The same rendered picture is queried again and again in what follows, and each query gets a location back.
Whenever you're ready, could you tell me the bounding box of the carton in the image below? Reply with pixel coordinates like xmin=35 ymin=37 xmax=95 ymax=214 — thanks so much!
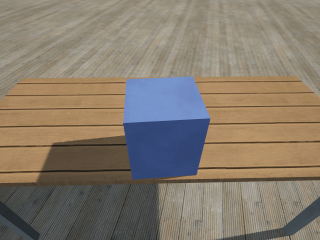
xmin=123 ymin=76 xmax=211 ymax=180

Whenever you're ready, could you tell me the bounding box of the table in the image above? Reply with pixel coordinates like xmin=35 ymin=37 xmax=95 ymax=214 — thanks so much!
xmin=0 ymin=76 xmax=320 ymax=240

